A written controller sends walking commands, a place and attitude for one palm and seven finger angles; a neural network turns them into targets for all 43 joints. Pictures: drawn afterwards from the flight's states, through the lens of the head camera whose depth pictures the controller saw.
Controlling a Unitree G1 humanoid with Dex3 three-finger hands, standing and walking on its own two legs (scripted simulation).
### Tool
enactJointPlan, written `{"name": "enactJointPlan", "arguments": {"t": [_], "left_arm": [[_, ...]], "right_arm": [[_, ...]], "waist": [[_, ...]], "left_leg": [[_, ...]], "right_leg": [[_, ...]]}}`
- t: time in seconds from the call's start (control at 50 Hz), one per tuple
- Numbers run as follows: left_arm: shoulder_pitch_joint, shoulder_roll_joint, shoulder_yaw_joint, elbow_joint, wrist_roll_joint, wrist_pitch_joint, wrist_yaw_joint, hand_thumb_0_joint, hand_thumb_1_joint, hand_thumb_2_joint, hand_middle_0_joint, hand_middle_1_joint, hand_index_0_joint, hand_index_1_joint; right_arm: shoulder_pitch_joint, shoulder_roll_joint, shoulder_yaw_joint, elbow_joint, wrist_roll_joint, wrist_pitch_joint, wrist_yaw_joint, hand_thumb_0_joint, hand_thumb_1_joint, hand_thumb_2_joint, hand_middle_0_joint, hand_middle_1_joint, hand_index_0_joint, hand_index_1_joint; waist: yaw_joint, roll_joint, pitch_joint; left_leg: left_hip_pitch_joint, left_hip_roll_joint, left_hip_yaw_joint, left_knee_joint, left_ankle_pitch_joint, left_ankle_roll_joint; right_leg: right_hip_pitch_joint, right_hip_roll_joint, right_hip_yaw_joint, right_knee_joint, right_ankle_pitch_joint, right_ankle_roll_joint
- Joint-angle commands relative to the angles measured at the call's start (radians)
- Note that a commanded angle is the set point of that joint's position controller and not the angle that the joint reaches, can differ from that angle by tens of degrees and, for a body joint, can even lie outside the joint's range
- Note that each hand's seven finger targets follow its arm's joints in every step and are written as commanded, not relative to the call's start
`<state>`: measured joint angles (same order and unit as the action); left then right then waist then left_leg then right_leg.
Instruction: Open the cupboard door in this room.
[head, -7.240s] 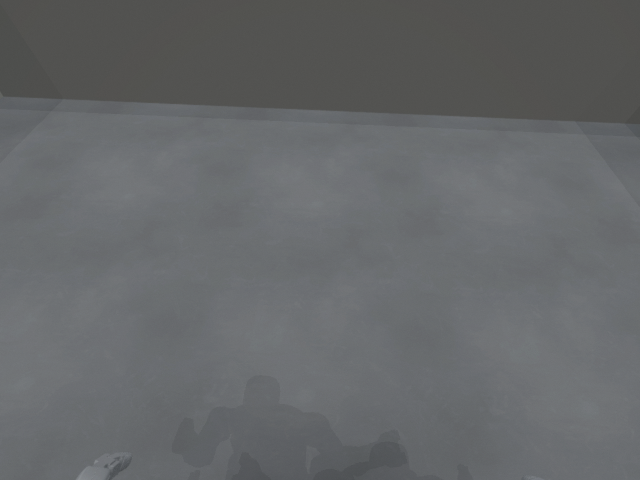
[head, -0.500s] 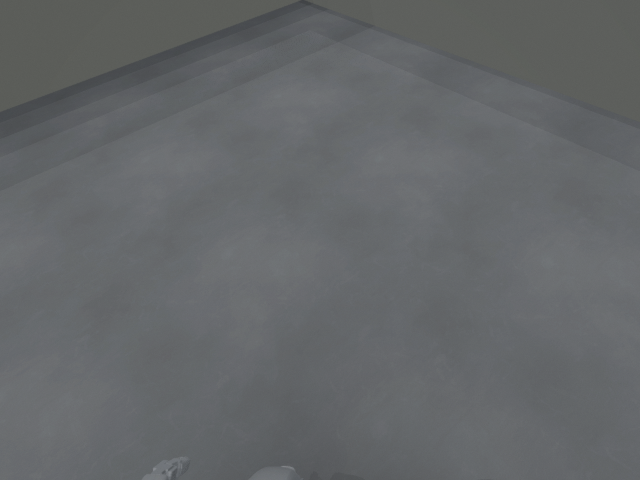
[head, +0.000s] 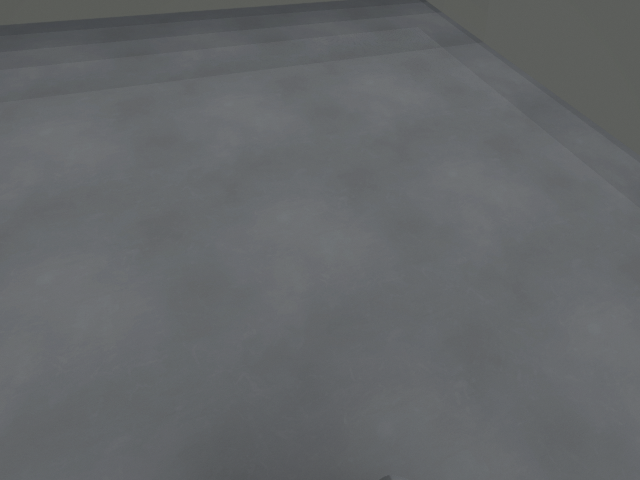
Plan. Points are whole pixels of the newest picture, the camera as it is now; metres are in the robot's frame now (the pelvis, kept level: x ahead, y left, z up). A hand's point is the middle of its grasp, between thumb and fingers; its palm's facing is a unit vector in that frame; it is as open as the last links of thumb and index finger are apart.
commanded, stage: turn or walk to find it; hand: left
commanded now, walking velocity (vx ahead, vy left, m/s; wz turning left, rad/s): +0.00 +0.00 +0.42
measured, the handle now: out of the picture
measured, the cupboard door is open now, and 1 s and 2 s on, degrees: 0 0 0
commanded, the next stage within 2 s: none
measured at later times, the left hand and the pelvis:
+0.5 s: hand out of the picture +0.05 +0.16 -0.13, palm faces +0.20 -0.94 -0.28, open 7.3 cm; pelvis -0.03 -0.05 +0.00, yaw +12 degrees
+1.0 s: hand out of the picture -0.17 +0.17 -0.18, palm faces +0.49 -0.84 -0.24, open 7.3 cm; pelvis -0.08 -0.03 -0.01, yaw +26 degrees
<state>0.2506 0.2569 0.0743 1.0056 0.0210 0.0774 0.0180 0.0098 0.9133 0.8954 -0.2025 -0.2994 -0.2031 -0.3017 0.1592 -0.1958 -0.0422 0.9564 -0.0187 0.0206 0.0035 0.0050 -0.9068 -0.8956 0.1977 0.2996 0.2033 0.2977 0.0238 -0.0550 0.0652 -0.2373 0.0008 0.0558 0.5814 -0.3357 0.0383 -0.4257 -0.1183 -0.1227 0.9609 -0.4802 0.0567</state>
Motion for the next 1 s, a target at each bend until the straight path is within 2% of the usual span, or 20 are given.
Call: {"name": "enactJointPlan", "arguments": {"t": [0.0, 0.08, 0.24, 0.32, 0.36, 0.38, 0.4, 0.42, 0.44, 0.48, 0.54, 0.64, 0.76, 0.82, 0.86, 0.88, 0.9, 0.92, 0.94, 0.98], "left_arm": [[-0.048, 0.063, 0.008, -0.092, -0.001, -0.040, -0.008, 0.000, 0.900, 0.900, -0.200, -0.300, -0.200, -0.300], [-0.055, 0.061, 0.002, -0.091, -0.005, -0.043, -0.003, 0.000, 0.900, 0.900, -0.200, -0.300, -0.200, -0.300], [-0.138, 0.039, -0.005, -0.143, -0.012, -0.045, 0.005, 0.000, 0.900, 0.900, -0.200, -0.300, -0.200, -0.300], [-0.085, 0.033, -0.005, -0.138, -0.018, -0.054, 0.008, 0.000, 0.900, 0.900, -0.200, -0.300, -0.200, -0.300], [-0.013, 0.047, 0.000, -0.122, -0.018, -0.068, 0.011, 0.000, 0.900, 0.900, -0.200, -0.300, -0.200, -0.300], [0.020, 0.096, 0.009, -0.118, -0.009, -0.080, 0.016, 0.000, 0.900, 0.900, -0.200, -0.300, -0.200, -0.300], [0.038, 0.189, 0.027, -0.118, 0.005, -0.086, 0.023, 0.000, 0.900, 0.900, -0.200, -0.300, -0.200, -0.300], [0.033, 0.199, 0.023, -0.136, -0.002, -0.080, 0.023, 0.000, 0.900, 0.900, -0.200, -0.300, -0.200, -0.300], [-0.027, 0.156, 0.024, -0.148, -0.005, -0.079, 0.029, 0.000, 0.900, 0.900, -0.200, -0.300, -0.200, -0.300], [-0.130, 0.111, 0.008, -0.172, -0.007, -0.078, 0.022, 0.000, 0.900, 0.900, -0.200, -0.300, -0.200, -0.300], [-0.122, 0.072, -0.003, -0.166, -0.007, -0.089, 0.018, 0.000, 0.900, 0.900, -0.200, -0.300, -0.200, -0.300], [-0.033, 0.085, 0.003, -0.132, -0.001, -0.090, 0.021, 0.000, 0.900, 0.900, -0.200, -0.300, -0.200, -0.300], [0.041, 0.135, 0.019, -0.095, 0.012, -0.083, 0.017, 0.000, 0.900, 0.900, -0.200, -0.300, -0.200, -0.300], [0.031, 0.157, 0.026, -0.084, 0.012, -0.078, 0.015, 0.000, 0.900, 0.900, -0.200, -0.300, -0.200, -0.300], [0.014, 0.155, 0.026, -0.080, 0.008, -0.073, 0.013, 0.000, 0.900, 0.900, -0.200, -0.300, -0.200, -0.300], [0.006, 0.145, 0.025, -0.080, 0.000, -0.067, 0.011, 0.000, 0.900, 0.900, -0.200, -0.300, -0.200, -0.300], [0.012, 0.105, 0.018, -0.095, -0.009, -0.059, 0.008, 0.000, 0.900, 0.900, -0.200, -0.300, -0.200, -0.300], [-0.005, 0.039, 0.000, -0.134, -0.011, -0.053, 0.002, 0.000, 0.900, 0.900, -0.200, -0.300, -0.200, -0.300], [-0.067, 0.058, -0.007, -0.145, -0.002, -0.042, 0.005, 0.000, 0.900, 0.900, -0.200, -0.300, -0.200, -0.300], [-0.082, 0.059, 0.006, -0.122, 0.000, -0.030, 0.002, 0.000, 0.900, 0.900, -0.200, -0.300, -0.200, -0.300]], "right_arm": [[0.031, -0.188, -0.037, -0.043, 0.000, -0.015, -0.029, 0.000, -0.900, -0.900, 0.200, 0.300, 0.200, 0.300], [0.083, -0.190, -0.040, -0.035, 0.004, -0.022, -0.030, 0.000, -0.900, -0.900, 0.200, 0.300, 0.200, 0.300], [0.116, -0.198, -0.055, -0.036, -0.006, -0.009, -0.025, 0.000, -0.900, -0.900, 0.200, 0.300, 0.200, 0.300], [0.084, -0.201, -0.061, -0.049, -0.009, -0.002, -0.020, 0.000, -0.900, -0.900, 0.200, 0.300, 0.200, 0.300], [0.065, -0.185, -0.062, -0.056, 0.000, -0.001, -0.017, 0.000, -0.900, -0.900, 0.200, 0.300, 0.200, 0.300], [0.075, -0.144, -0.057, -0.060, 0.008, -0.003, -0.012, 0.000, -0.900, -0.900, 0.200, 0.300, 0.200, 0.300], [0.075, -0.081, -0.045, -0.085, 0.012, -0.004, -0.007, 0.000, -0.900, -0.900, 0.200, 0.300, 0.200, 0.300], [0.055, -0.125, -0.061, -0.090, 0.002, 0.007, -0.011, 0.000, -0.900, -0.900, 0.200, 0.300, 0.200, 0.300], [0.053, -0.142, -0.068, -0.077, -0.002, 0.025, -0.007, 0.000, -0.900, -0.900, 0.200, 0.300, 0.200, 0.300], [0.096, -0.126, -0.070, -0.027, -0.007, 0.042, 0.005, 0.000, -0.900, -0.900, 0.200, 0.300, 0.200, 0.300], [0.149, -0.108, -0.065, -0.003, -0.006, 0.044, 0.013, 0.000, -0.900, -0.900, 0.200, 0.300, 0.200, 0.300], [0.081, -0.111, -0.059, -0.013, -0.005, 0.045, 0.012, 0.000, -0.900, -0.900, 0.200, 0.300, 0.200, 0.300], [-0.006, -0.085, -0.038, -0.039, 0.005, 0.031, 0.010, 0.000, -0.900, -0.900, 0.200, 0.300, 0.200, 0.300], [0.012, -0.083, -0.031, -0.040, 0.012, 0.020, 0.006, 0.000, -0.900, -0.900, 0.200, 0.300, 0.200, 0.300], [0.060, -0.087, -0.031, -0.032, 0.012, 0.012, 0.003, 0.000, -0.900, -0.900, 0.200, 0.300, 0.200, 0.300], [0.092, -0.106, -0.034, -0.021, 0.011, 0.003, 0.004, 0.000, -0.900, -0.900, 0.200, 0.300, 0.200, 0.300], [0.129, -0.166, -0.048, -0.016, 0.006, -0.007, 0.003, 0.000, -0.900, -0.900, 0.200, 0.300, 0.200, 0.300], [0.145, -0.261, -0.070, -0.025, -0.001, -0.009, -0.003, 0.000, -0.900, -0.900, 0.200, 0.300, 0.200, 0.300], [0.163, -0.282, -0.069, -0.016, 0.001, 0.002, -0.006, 0.000, -0.900, -0.900, 0.200, 0.300, 0.200, 0.300], [0.068, -0.230, -0.056, -0.027, -0.005, -0.003, -0.023, 0.000, -0.900, -0.900, 0.200, 0.300, 0.200, 0.300]], "waist": [[-0.029, 0.212, -0.046], [-0.042, 0.160, -0.084], [-0.068, 0.193, -0.074], [-0.041, 0.200, -0.103], [-0.001, 0.155, -0.136], [0.012, 0.037, -0.160], [0.023, -0.235, -0.151], [0.030, -0.194, -0.126], [0.006, -0.138, -0.080], [-0.046, -0.068, 0.013], [-0.060, -0.086, 0.001], [-0.015, -0.105, -0.008], [0.030, -0.124, -0.049], [0.018, -0.155, -0.083], [-0.015, -0.130, -0.109], [-0.040, -0.071, -0.127], [-0.063, 0.111, -0.149], [-0.074, 0.386, -0.116], [-0.092, 0.288, -0.100], [-0.062, 0.297, -0.044]], "left_leg": [[0.115, 0.236, -0.232, -0.260, 0.541, 0.093], [0.187, 0.230, -0.241, -0.241, 0.663, 0.106], [0.147, 0.238, -0.373, -0.228, 0.579, 0.144], [0.058, 0.197, -0.401, -0.195, 0.546, 0.122], [-0.048, 0.151, -0.379, -0.125, 0.437, 0.072], [-0.177, 0.083, -0.316, -0.037, 0.250, 0.013], [-0.356, -0.067, -0.138, 0.178, -0.129, -0.062], [-0.335, -0.052, -0.144, 0.378, -0.262, -0.066], [-0.312, -0.024, -0.175, 0.501, -0.207, -0.064], [-0.310, -0.001, -0.149, 0.634, -0.084, -0.073], [-0.320, 0.011, -0.114, 0.665, 0.015, -0.099], [-0.319, 0.043, -0.091, 0.573, -0.012, -0.120], [-0.212, 0.043, -0.017, 0.282, -0.132, -0.111], [-0.136, 0.037, 0.013, 0.164, -0.131, -0.094], [-0.030, 0.026, 0.036, -0.001, -0.023, -0.084], [0.088, 0.034, 0.025, -0.135, 0.106, -0.074], [0.200, 0.145, -0.130, -0.237, 0.188, -0.032], [0.249, 0.376, -0.422, -0.282, 0.478, 0.075], [0.152, 0.418, -0.379, -0.281, 0.497, 0.127], [0.073, 0.326, -0.326, -0.300, 0.369, 0.121]], "right_leg": [[-0.138, 0.004, 0.092, 0.175, 0.087, 0.020], [-0.127, 0.012, 0.100, 0.138, 0.101, 0.040], [-0.043, 0.049, 0.108, -0.082, 0.017, 0.032], [0.117, 0.088, 0.088, -0.294, 0.085, 0.012], [0.301, 0.076, 0.087, -0.531, 0.267, 0.005], [0.453, -0.035, 0.184, -0.632, 0.322, -0.019], [0.524, -0.289, 0.433, -0.665, 0.413, -0.122], [0.364, -0.383, 0.456, -0.680, 0.456, -0.209], [0.254, -0.344, 0.398, -0.713, 0.334, -0.222], [0.153, -0.230, 0.274, -0.726, 0.199, -0.168], [0.198, -0.166, 0.140, -0.700, 0.304, -0.136], [0.267, -0.208, 0.132, -0.690, 0.333, -0.166], [0.321, -0.247, 0.103, -0.619, 0.518, -0.201], [0.319, -0.264, 0.088, -0.573, 0.566, -0.203], [0.284, -0.249, 0.045, -0.501, 0.553, -0.160], [0.206, -0.224, 0.007, -0.429, 0.481, -0.113], [0.075, -0.143, -0.052, -0.261, 0.316, -0.052], [-0.164, -0.017, -0.066, -0.061, -0.114, 0.020], [-0.120, -0.017, 0.028, 0.050, -0.131, 0.006], [-0.137, -0.018, 0.082, 0.135, -0.034, 0.008]]}}
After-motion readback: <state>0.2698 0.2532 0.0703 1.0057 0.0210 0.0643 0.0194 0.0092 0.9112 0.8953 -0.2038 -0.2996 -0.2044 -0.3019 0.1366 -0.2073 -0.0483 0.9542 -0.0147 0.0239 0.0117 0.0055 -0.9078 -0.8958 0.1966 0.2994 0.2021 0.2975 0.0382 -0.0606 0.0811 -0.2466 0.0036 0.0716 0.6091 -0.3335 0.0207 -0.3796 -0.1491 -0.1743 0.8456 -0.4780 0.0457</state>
